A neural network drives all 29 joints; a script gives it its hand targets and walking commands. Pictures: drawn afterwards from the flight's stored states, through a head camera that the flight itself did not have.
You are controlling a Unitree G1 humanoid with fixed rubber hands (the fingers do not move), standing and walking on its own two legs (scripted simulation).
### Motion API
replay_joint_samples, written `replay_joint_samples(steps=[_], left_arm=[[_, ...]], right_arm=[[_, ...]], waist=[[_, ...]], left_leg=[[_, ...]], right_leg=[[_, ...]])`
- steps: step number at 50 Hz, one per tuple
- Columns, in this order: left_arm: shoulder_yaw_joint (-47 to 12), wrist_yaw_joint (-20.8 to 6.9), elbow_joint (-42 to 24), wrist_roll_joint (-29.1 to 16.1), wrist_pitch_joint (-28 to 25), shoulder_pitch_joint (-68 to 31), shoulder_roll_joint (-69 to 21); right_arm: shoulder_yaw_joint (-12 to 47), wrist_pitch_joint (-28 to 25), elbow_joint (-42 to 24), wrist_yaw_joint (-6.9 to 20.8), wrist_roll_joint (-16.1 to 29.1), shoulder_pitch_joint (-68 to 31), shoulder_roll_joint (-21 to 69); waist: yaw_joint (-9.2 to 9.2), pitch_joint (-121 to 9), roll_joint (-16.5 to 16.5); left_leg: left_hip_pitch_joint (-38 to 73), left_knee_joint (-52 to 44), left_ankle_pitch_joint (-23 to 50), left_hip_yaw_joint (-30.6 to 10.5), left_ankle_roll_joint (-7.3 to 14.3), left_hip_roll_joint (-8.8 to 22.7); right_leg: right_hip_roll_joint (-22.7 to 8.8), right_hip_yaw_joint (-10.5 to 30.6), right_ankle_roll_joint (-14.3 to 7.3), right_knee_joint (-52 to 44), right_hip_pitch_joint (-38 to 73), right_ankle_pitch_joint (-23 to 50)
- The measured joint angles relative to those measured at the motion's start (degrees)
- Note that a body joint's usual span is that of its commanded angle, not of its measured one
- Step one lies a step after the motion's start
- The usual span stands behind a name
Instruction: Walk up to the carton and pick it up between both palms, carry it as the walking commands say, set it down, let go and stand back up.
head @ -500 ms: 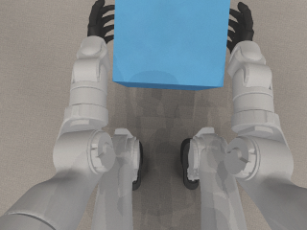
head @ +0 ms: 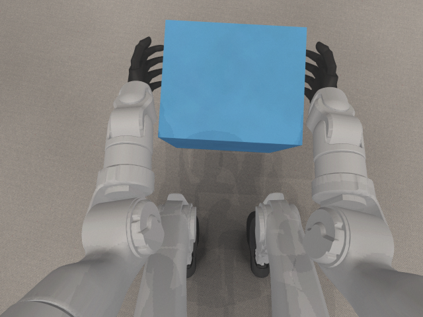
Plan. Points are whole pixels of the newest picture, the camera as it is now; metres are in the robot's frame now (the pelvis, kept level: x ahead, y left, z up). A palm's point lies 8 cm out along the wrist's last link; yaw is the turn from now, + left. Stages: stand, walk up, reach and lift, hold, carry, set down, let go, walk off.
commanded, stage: reach and lift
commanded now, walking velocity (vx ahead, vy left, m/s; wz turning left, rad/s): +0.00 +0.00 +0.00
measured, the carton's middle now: (228, 100) +0.49 +0.00 -0.13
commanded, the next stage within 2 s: none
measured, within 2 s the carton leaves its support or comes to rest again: neither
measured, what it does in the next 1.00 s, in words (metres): rises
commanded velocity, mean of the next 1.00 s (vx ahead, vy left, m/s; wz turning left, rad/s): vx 0.00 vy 0.00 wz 0.00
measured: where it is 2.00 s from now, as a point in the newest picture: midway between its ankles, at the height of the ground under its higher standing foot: (223, 255)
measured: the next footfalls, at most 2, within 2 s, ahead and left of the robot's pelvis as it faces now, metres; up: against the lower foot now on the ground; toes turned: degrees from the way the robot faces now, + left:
none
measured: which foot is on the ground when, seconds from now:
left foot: down 0.00-1.00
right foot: down 0.00-1.00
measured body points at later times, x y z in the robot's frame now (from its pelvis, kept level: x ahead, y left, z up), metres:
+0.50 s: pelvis +0.01 +0.00 +0.06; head +0.23 +0.01 +0.45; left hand +0.49 +0.15 +0.01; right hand +0.48 -0.16 +0.01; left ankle +0.10 +0.11 -0.47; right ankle +0.10 -0.12 -0.47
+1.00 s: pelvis +0.04 +0.00 +0.13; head +0.22 +0.01 +0.54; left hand +0.47 +0.15 +0.08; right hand +0.45 -0.16 +0.08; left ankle +0.10 +0.11 -0.47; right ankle +0.10 -0.12 -0.47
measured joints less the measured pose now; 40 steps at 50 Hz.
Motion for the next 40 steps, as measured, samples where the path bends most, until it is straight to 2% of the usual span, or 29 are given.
replay_joint_samples(steps=[40], left_arm=[[-0.1, -1.2, -4.5, 2.5, -0.5, 14.4, -5.3]], right_arm=[[0.9, -0.2, -3.9, 1.5, -3.0, 14.0, 4.7]], waist=[[0.03, -3.2, 0.4]], left_leg=[[24.1, -19.4, 2.3, -0.1, 0.3, -0.1]], right_leg=[[0.0, 0.7, 0.2, -19.5, 24.1, 2.4]])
